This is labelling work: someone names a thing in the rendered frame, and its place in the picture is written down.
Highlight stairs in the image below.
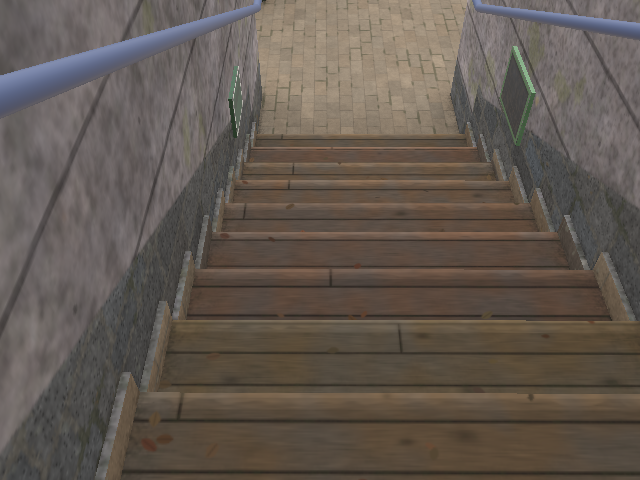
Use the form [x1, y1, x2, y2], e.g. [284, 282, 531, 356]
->
[120, 134, 640, 480]

